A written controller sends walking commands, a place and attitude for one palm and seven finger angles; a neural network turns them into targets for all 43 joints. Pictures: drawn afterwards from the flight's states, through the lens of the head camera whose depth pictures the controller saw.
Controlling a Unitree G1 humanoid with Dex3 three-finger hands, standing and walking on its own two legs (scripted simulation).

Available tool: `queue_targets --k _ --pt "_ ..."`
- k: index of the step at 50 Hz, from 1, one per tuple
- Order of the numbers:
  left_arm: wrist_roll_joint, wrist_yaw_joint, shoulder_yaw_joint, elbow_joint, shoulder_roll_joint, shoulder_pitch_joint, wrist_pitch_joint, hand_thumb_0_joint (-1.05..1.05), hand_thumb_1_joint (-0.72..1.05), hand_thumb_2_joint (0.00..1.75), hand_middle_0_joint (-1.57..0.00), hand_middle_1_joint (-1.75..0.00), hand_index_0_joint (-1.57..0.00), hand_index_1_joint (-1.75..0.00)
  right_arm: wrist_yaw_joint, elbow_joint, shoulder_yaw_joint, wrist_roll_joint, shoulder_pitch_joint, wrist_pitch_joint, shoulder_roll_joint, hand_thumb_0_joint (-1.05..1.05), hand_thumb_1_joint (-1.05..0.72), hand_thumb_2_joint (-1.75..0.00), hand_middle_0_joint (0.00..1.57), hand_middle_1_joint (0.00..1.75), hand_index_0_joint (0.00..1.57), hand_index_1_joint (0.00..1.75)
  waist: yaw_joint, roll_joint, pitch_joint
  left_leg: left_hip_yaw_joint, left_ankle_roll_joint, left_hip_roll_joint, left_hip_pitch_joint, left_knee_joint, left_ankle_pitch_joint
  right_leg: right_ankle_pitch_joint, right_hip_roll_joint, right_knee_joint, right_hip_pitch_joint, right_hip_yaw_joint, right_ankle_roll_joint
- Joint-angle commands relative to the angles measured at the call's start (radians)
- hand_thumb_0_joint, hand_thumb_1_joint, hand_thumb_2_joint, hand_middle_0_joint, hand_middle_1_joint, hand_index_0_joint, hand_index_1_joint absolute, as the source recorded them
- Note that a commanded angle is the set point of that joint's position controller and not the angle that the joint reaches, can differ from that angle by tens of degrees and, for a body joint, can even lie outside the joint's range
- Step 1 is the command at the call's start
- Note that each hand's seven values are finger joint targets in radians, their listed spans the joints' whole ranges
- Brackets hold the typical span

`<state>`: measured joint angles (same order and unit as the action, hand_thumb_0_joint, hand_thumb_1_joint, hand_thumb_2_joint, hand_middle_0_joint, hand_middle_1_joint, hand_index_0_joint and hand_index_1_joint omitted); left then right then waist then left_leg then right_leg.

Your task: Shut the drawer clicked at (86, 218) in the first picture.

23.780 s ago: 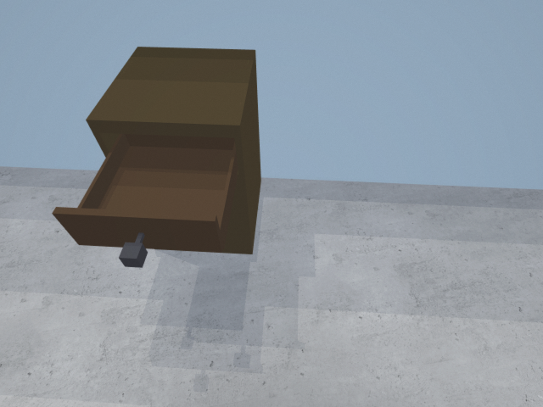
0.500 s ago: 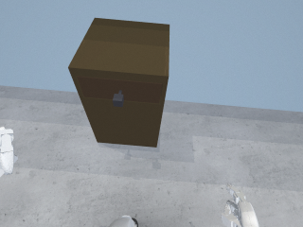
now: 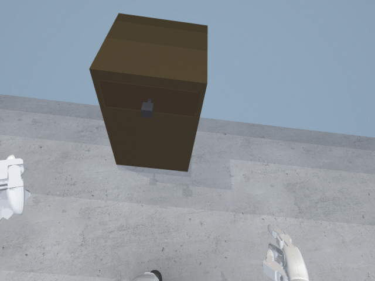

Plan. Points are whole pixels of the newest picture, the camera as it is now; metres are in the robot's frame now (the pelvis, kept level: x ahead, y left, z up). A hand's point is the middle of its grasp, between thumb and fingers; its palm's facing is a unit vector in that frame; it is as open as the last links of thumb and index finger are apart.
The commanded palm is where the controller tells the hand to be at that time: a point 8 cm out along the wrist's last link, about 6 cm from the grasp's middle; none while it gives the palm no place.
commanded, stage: stop stepping back and stand still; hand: left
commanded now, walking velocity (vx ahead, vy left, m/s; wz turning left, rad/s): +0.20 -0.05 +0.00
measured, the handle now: (148, 106) +0.74 +0.19 -0.20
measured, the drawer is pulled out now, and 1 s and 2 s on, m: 0.00 0.00 0.00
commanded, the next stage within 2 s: let the arm hang, fingers relaxed in 0.76 s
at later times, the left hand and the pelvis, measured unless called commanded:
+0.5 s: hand (33, 251) +0.14 +0.22 +0.15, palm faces +0.32 -0.85 -0.41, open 3.3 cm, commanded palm +0.07 +0.26 +0.18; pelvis -0.07 -0.02 +0.00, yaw -2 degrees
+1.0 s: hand out of the picture +0.09 +0.22 -0.05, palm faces +0.11 -0.92 -0.38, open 3.1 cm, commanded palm none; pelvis -0.10 -0.01 -0.01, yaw -1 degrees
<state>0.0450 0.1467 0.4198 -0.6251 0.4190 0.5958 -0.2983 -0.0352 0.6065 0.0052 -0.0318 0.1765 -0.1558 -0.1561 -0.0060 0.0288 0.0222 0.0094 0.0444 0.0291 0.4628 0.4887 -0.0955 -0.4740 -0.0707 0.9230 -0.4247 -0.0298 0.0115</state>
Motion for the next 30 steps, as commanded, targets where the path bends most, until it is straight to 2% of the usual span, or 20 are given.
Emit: queue_targets --k 1,3,5,6,7,8,9,10,11,12,14,15,16,17,18,20,22,24,27,30 --pt "0.014 0.008 0.084 -0.303 0.142 0.049 -0.065 0.0 0.9 0.9 -1.4 -1.6 -1.4 -1.6 -0.003 -0.114 -0.065 0.001 -0.021 -0.064 -0.177 0.0 -0.9 -0.9 0.2 0.3 0.2 0.3 0.021 -0.273 -0.227 0.202 0.093 0.222 -0.284 -0.21 -0.039 -0.062 0.017 -0.163 0.045 0.027 -0.005" --pt "0.025 0.003 0.082 -0.295 0.129 0.096 -0.031 0.0 0.9 0.9 -1.4 -1.6 -1.4 -1.6 0.006 -0.129 -0.049 0.006 -0.031 -0.047 -0.167 0.0 -0.9 -0.9 0.2 0.3 0.2 0.3 0.015 -0.326 -0.224 0.172 0.054 0.173 -0.282 -0.239 -0.239 -0.055 0.009 -0.348 0.112 0.071 -0.012" --pt "0.031 0.003 0.125 -0.282 0.162 0.136 -0.008 0.0 0.9 0.9 -1.4 -1.6 -1.4 -1.6 0.003 -0.145 -0.044 0.014 -0.042 -0.022 -0.165 0.0 -0.9 -0.9 0.2 0.3 0.2 0.3 0.01 -0.29 -0.2 0.113 0.002 0.104 -0.196 -0.202 -0.361 0.073 0.006 -0.594 0.26 0.115 -0.031" --pt "0.029 0.001 0.159 -0.285 0.195 0.173 0.005 0.0 0.9 0.9 -1.4 -1.6 -1.4 -1.6 0.002 -0.156 -0.046 0.017 -0.034 -0.006 -0.162 0.0 -0.9 -0.9 0.2 0.3 0.2 0.3 0.014 -0.233 -0.217 0.05 -0.023 0.049 -0.199 -0.132 -0.338 0.136 0.04 -0.658 0.29 0.095 -0.048" --pt "0.039 -0.004 0.16 -0.274 0.195 0.179 0.005 0.0 0.9 0.9 -1.4 -1.6 -1.4 -1.6 0.001 -0.157 -0.044 0.021 -0.033 0.012 -0.15 0.0 -0.9 -0.9 0.2 0.3 0.2 0.3 0.016 -0.122 -0.206 -0.017 -0.041 0.001 -0.223 -0.001 -0.303 0.165 0.11 -0.707 0.244 0.05 -0.079" --pt "0.048 0.001 0.184 -0.275 0.224 0.163 0.001 0.0 0.9 0.9 -1.4 -1.6 -1.4 -1.6 -0.004 -0.156 -0.046 0.025 -0.034 0.03 -0.148 0.0 -0.9 -0.9 0.2 0.3 0.2 0.3 0.022 0.015 -0.195 -0.053 -0.053 -0.016 -0.254 0.224 -0.255 0.149 0.243 -0.749 0.116 -0.062 -0.131" --pt "0.065 0.013 0.213 -0.273 0.244 0.144 0.003 0.0 0.9 0.9 -1.4 -1.6 -1.4 -1.6 -0.007 -0.152 -0.042 0.028 -0.033 0.036 -0.141 0.0 -0.9 -0.9 0.2 0.3 0.2 0.3 0.018 0.083 -0.183 -0.049 -0.053 -0.023 -0.209 0.387 -0.231 0.2 0.353 -0.761 0.068 -0.136 -0.176" --pt "0.063 0.01 0.158 -0.249 0.191 0.111 0.019 0.0 0.9 0.9 -1.4 -1.6 -1.4 -1.6 -0.01 -0.141 -0.054 0.053 -0.018 0.034 -0.137 0.0 -0.9 -0.9 0.2 0.3 0.2 0.3 0.024 0.176 -0.163 -0.002 -0.056 -0.029 -0.135 0.466 -0.238 0.2 0.376 -0.72 0.094 -0.145 -0.198" --pt "0.056 0.013 0.167 -0.224 0.178 0.118 0.035 0.0 0.9 0.9 -1.4 -1.6 -1.4 -1.6 -0.008 -0.145 -0.055 0.059 -0.025 0.039 -0.148 0.0 -0.9 -0.9 0.2 0.3 0.2 0.3 0.028 0.194 -0.164 0.0 -0.048 -0.015 -0.084 0.45 -0.208 0.322 0.356 -0.67 0.16 -0.134 -0.194" --pt "0.05 0.017 0.151 -0.177 0.151 0.133 0.042 0.0 0.9 0.9 -1.4 -1.6 -1.4 -1.6 -0.01 -0.138 -0.05 0.06 -0.038 0.045 -0.137 0.0 -0.9 -0.9 0.2 0.3 0.2 0.3 0.039 0.171 -0.122 -0.003 -0.036 0.012 -0.076 0.317 -0.188 0.416 0.331 -0.622 0.193 -0.062 -0.164" --pt "0.029 0.022 0.108 -0.116 0.119 0.105 0.043 0.0 0.9 0.9 -1.4 -1.6 -1.4 -1.6 -0.026 -0.131 -0.038 0.068 -0.06 0.034 -0.143 0.0 -0.9 -0.9 0.2 0.3 0.2 0.3 0.047 0.025 -0.054 -0.033 -0.012 0.008 -0.212 0.009 -0.094 0.423 0.239 -0.52 0.152 0.029 -0.072" --pt "0.022 0.021 0.086 -0.099 0.107 0.082 0.038 0.0 0.9 0.9 -1.4 -1.6 -1.4 -1.6 -0.035 -0.13 -0.038 0.068 -0.059 0.019 -0.161 0.0 -0.9 -0.9 0.2 0.3 0.2 0.3 0.04 -0.074 -0.035 0.0 0.005 0.033 -0.258 -0.076 -0.018 0.41 0.19 -0.449 0.138 0.053 -0.039" --pt "0.019 0.018 0.064 -0.117 0.104 0.043 0.033 0.0 0.9 0.9 -1.4 -1.6 -1.4 -1.6 -0.04 -0.137 -0.048 0.064 -0.057 0.004 -0.187 0.0 -0.9 -0.9 0.2 0.3 0.2 0.3 0.039 -0.146 -0.032 0.085 0.03 0.089 -0.29 -0.108 0.072 0.375 0.15 -0.372 0.115 0.085 -0.009" --pt "0.014 0.017 0.062 -0.099 0.11 0.019 0.031 0.0 0.9 0.9 -1.4 -1.6 -1.4 -1.6 -0.041 -0.135 -0.05 0.062 -0.037 -0.005 -0.195 0.0 -0.9 -0.9 0.2 0.3 0.2 0.3 0.028 -0.152 -0.039 0.171 0.059 0.138 -0.314 -0.1 0.178 0.329 0.113 -0.339 0.091 0.071 0.006" --pt "0.004 0.018 0.06 -0.085 0.119 0.015 0.036 0.0 0.9 0.9 -1.4 -1.6 -1.4 -1.6 -0.039 -0.13 -0.052 0.056 -0.024 -0.007 -0.2 0.0 -0.9 -0.9 0.2 0.3 0.2 0.3 0.016 -0.108 -0.065 0.196 0.079 0.154 -0.349 -0.05 0.309 0.308 0.094 -0.366 0.087 0.064 0.014" --pt "0.002 0.012 0.054 -0.164 0.131 -0.006 0.027 0.0 0.9 0.9 -1.4 -1.6 -1.4 -1.6 -0.038 -0.12 -0.042 0.049 -0.025 -0.013 -0.171 0.0 -0.9 -0.9 0.2 0.3 0.2 0.3 0.024 -0.144 -0.102 0.192 0.044 0.129 -0.336 -0.083 0.276 0.247 0.091 -0.42 0.15 0.068 0.006" --pt "0.001 0.01 0.051 -0.2 0.125 0.002 0.017 0.0 0.9 0.9 -1.4 -1.6 -1.4 -1.6 -0.034 -0.13 -0.042 0.052 -0.049 -0.027 -0.176 0.0 -0.9 -0.9 0.2 0.3 0.2 0.3 0.019 -0.144 -0.085 0.169 0.034 0.114 -0.22 -0.131 -0.028 0.195 0.09 -0.483 0.236 0.055 0.001" --pt "0.003 0.014 0.064 -0.226 0.126 0.058 0.012 0.0 0.9 0.9 -1.4 -1.6 -1.4 -1.6 -0.028 -0.142 -0.038 0.051 -0.057 -0.03 -0.169 0.0 -0.9 -0.9 0.2 0.3 0.2 0.3 0.018 -0.129 -0.088 0.122 0.02 0.069 -0.167 -0.129 -0.171 0.231 0.11 -0.529 0.284 0.036 -0.017" --pt "0.015 0.015 0.102 -0.218 0.151 0.116 0.005 0.0 0.9 0.9 -1.4 -1.6 -1.4 -1.6 -0.023 -0.151 -0.042 0.048 -0.059 -0.019 -0.154 0.0 -0.9 -0.9 0.2 0.3 0.2 0.3 0.023 -0.064 -0.109 0.061 -0.008 0.028 -0.187 -0.054 -0.194 0.189 0.153 -0.584 0.253 -0.009 -0.045" --pt "0.023 0.015 0.093 -0.161 0.129 0.101 0.009 0.0 0.9 0.9 -1.4 -1.6 -1.4 -1.6 -0.027 -0.149 -0.042 0.046 -0.058 0.006 -0.145 0.0 -0.9 -0.9 0.2 0.3 0.2 0.3 0.037 -0.072 -0.044 0.034 -0.023 0.017 -0.229 0.01 -0.203 0.076 0.184 -0.651 0.116 -0.055 -0.07"
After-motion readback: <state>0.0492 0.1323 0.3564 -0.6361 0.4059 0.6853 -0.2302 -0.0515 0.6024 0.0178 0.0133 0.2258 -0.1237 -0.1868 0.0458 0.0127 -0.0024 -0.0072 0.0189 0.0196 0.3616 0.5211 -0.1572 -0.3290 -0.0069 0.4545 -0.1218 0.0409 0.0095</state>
